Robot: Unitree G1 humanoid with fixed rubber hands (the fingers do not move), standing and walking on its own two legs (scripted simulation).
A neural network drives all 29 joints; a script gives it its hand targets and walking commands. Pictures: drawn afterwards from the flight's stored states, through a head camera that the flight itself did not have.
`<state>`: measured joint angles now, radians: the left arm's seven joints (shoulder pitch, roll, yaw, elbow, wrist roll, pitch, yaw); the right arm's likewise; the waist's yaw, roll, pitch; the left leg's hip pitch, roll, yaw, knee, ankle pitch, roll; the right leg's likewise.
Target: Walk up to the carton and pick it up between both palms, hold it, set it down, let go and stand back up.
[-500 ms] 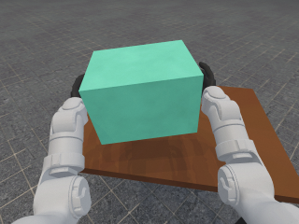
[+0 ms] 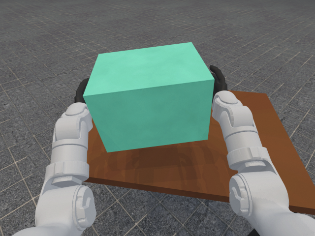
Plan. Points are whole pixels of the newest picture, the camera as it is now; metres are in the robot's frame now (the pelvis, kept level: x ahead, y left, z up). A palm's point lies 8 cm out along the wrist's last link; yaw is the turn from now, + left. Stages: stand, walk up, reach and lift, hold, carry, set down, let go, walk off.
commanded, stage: hold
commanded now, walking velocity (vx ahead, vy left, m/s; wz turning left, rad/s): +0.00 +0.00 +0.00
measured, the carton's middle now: (151, 95) +0.40 +0.01 +0.20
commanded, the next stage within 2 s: set down in 0.56 s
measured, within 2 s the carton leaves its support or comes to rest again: neither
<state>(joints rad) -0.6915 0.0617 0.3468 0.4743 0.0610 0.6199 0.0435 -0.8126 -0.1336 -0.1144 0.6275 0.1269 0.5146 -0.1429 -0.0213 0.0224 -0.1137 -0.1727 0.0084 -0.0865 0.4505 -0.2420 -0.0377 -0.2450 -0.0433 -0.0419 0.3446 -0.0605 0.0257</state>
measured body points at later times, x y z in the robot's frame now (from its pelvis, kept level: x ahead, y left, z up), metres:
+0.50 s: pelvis +0.00 +0.00 +0.00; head -0.06 +0.00 +0.45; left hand +0.39 +0.18 +0.18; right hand +0.40 -0.17 +0.21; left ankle +0.00 +0.14 -0.74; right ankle +0.08 -0.14 -0.74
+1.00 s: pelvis +0.01 +0.00 +0.00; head -0.02 -0.01 +0.45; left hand +0.40 +0.18 +0.17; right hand +0.42 -0.17 +0.18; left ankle +0.00 +0.14 -0.74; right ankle +0.08 -0.14 -0.74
